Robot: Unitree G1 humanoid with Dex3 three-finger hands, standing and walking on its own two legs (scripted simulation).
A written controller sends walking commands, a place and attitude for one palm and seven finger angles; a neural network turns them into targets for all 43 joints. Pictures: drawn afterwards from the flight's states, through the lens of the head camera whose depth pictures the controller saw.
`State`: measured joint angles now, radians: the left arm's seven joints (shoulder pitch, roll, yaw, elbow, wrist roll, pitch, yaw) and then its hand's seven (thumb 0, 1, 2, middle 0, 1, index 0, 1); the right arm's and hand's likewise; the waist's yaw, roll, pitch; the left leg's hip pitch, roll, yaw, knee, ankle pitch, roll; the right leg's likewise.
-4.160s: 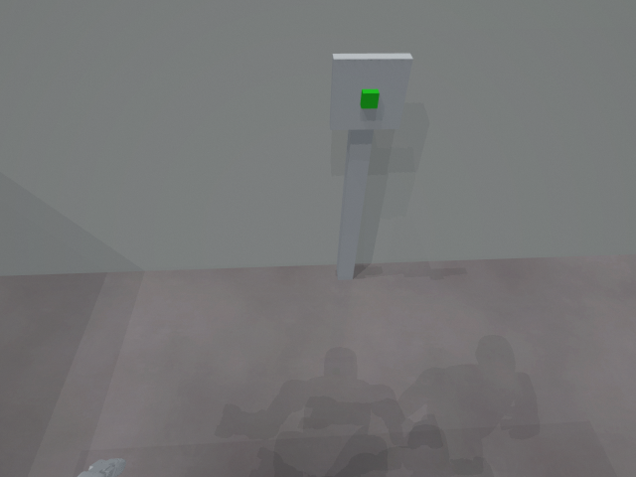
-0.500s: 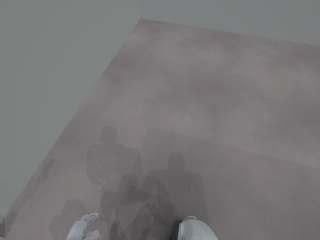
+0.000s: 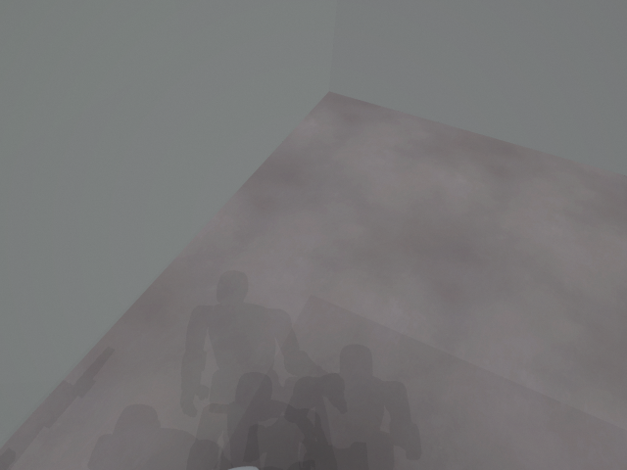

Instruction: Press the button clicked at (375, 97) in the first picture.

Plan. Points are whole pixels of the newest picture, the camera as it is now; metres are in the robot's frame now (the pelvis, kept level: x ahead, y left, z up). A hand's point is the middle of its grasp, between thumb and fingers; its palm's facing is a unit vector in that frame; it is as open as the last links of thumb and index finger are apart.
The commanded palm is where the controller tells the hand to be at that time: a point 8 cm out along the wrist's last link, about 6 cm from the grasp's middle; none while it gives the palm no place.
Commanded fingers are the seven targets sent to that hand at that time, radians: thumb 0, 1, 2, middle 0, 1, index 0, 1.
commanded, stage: turn to face it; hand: left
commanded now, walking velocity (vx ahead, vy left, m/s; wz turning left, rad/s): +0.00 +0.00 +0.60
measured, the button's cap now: out of the picture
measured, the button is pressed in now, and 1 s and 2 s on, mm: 0 0 0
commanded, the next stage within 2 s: take the last steps up to it in 1.94 s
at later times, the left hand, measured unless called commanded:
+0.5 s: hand out of the picture +0.10 +0.21 -0.15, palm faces +0.28 -0.93 -0.25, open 7.4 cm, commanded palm none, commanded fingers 0.00 0.90 0.90 -0.20 -0.30 -0.20 -0.30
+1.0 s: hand out of the picture -0.09 +0.19 -0.19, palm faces +0.59 -0.76 -0.27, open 7.4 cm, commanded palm none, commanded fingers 0.00 0.90 0.90 -0.20 -0.30 -0.20 -0.30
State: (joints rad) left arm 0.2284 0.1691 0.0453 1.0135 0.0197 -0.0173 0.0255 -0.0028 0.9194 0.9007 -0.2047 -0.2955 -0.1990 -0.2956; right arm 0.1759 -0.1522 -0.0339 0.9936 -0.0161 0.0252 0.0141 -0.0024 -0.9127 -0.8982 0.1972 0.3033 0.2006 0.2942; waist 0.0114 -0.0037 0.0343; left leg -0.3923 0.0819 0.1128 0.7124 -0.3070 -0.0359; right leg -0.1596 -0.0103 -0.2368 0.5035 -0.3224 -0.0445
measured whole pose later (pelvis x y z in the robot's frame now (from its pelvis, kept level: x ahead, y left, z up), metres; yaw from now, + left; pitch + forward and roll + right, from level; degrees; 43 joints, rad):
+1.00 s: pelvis +0.01 -0.01 -0.01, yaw +35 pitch +1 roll +1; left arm 0.25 0.28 0.07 0.91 0.02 0.06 0.02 0.00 0.90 0.90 -0.21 -0.30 -0.20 -0.30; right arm 0.11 -0.26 -0.07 0.88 -0.01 0.03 0.04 0.00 -0.91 -0.90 0.20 0.30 0.20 0.29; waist 0.02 -0.06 0.11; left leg -0.33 0.02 0.09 0.66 -0.34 0.02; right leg -0.35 -0.19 -0.14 0.92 -0.53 0.08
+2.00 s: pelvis +0.00 +0.01 +0.01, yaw +65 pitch -1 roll -1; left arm 0.23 0.26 0.06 0.97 0.01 0.06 0.02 0.00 0.91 0.90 -0.20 -0.29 -0.19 -0.29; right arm 0.16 -0.18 -0.02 0.94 -0.01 0.01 0.00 0.00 -0.91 -0.90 0.20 0.30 0.21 0.29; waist 0.02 -0.03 0.07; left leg -0.22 -0.01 0.04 0.47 -0.24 0.06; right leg -0.44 -0.10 -0.04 1.03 -0.41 0.08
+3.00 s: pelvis +0.00 +0.21 +0.01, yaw +72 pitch -2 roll +1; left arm 0.22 0.18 0.07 1.02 0.03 0.00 0.00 0.00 0.91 0.90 -0.20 -0.29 -0.19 -0.29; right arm 0.30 -0.15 -0.04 1.06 -0.02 -0.07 -0.02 -0.02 -0.94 -0.90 0.20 0.30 0.20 0.29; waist 0.01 -0.04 0.00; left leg -0.09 -0.01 0.18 0.36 -0.24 0.05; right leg -0.53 -0.12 -0.07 0.92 -0.22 0.01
